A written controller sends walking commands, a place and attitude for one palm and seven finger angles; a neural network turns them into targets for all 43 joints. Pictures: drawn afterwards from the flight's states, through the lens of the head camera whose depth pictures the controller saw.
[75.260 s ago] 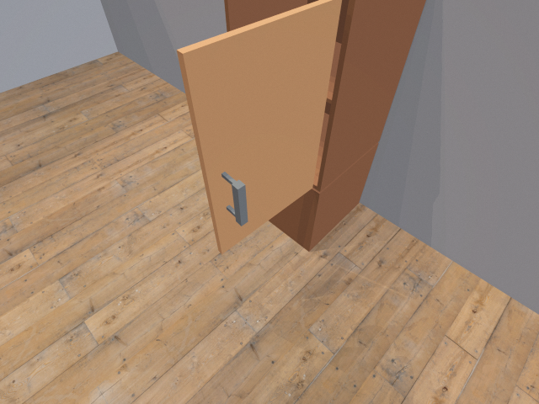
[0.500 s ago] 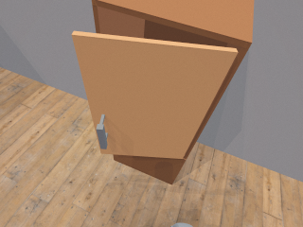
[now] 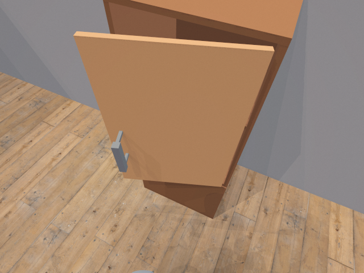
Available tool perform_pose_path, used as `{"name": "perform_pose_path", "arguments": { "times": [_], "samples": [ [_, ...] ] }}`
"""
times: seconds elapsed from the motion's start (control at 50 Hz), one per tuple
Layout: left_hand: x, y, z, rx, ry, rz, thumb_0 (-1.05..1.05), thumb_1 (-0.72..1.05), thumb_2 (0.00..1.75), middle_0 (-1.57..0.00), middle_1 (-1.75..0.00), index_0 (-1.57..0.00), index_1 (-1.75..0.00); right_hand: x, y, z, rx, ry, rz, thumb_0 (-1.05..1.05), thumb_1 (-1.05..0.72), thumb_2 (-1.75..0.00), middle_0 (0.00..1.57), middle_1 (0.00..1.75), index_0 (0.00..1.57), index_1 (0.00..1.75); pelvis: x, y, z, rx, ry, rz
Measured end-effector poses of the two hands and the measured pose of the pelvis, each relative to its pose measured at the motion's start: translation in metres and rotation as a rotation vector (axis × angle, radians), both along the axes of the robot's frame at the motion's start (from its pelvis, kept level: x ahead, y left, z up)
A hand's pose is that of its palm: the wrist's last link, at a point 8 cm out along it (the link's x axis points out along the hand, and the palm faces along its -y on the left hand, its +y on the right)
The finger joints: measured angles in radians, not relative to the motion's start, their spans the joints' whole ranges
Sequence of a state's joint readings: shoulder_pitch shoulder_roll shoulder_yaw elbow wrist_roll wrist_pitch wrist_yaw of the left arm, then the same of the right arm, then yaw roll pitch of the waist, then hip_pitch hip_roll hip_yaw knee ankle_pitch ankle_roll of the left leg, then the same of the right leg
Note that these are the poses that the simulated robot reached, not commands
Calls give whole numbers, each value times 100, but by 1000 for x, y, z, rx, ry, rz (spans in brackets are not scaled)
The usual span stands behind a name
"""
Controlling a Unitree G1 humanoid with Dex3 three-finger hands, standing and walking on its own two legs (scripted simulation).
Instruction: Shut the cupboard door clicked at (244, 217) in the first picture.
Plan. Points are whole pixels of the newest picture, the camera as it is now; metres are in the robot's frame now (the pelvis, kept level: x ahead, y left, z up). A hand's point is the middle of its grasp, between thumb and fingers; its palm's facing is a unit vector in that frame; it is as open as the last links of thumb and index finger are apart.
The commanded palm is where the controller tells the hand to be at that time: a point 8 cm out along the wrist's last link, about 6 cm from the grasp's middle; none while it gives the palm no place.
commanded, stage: come to a stop and stand still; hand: left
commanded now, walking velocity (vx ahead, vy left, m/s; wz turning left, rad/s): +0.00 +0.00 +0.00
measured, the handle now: (121, 152) +0.45 +0.23 -0.10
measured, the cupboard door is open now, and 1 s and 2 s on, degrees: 20 20 20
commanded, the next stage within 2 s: look again from close up in 0.48 s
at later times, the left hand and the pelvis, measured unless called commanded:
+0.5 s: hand out of the picture +0.01 +0.20 -0.17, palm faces +0.02 -0.98 -0.20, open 7.3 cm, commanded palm none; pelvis -0.01 +0.03 +0.01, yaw -1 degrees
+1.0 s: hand out of the picture +0.00 +0.21 -0.17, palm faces -0.01 -0.98 -0.20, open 7.4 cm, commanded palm none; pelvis +0.00 +0.04 +0.00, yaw -1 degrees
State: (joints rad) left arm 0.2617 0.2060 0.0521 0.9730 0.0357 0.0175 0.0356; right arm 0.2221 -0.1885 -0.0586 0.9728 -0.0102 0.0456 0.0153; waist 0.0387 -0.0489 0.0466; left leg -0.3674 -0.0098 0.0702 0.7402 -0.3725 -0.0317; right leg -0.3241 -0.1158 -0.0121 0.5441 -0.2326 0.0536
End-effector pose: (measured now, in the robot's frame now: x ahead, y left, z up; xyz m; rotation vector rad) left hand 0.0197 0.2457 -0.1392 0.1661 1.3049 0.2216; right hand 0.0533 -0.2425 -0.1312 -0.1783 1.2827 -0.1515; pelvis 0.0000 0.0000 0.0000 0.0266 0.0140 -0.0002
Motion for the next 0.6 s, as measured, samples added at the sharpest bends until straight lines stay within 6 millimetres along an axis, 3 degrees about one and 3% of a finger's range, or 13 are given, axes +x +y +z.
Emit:
{"name": "perform_pose_path", "arguments": {
  "times": [0.06,0.12,0.28,0.38,0.6],
  "samples": [
    [-10,17,-16,-16,30,18,1,91,90,-20,-30,-21,-30,6,13,-1,-28,-53,6,1,-91,-90,20,30,19,30,-1,13,-10,-18,-7,2],
    [-13,24,-17,-28,55,21,1,91,90,-20,-30,-20,-30,3,30,4,-27,-60,7,0,-91,-90,20,30,19,30,-3,21,-6,-21,-16,-5],
    [-6,14,-5,-65,27,-2,1,91,90,-19,-30,-20,-30,-11,49,2,-4,-38,-1,0,-94,-89,20,30,20,30,-6,33,3,-13,-8,-6],
    [-9,10,-1,-36,25,-18,1,94,90,-20,-30,-20,-30,-29,49,-10,24,-2,-36,0,-95,-89,20,30,20,30,-9,31,1,-6,-14,-14],
    [-28,-1,-1,-64,63,-44,1,93,90,-20,-30,-20,-30,-79,56,-7,49,116,-58,1,-93,-90,20,30,19,30,-13,27,7,-24,-32,-15]
  ]
}}
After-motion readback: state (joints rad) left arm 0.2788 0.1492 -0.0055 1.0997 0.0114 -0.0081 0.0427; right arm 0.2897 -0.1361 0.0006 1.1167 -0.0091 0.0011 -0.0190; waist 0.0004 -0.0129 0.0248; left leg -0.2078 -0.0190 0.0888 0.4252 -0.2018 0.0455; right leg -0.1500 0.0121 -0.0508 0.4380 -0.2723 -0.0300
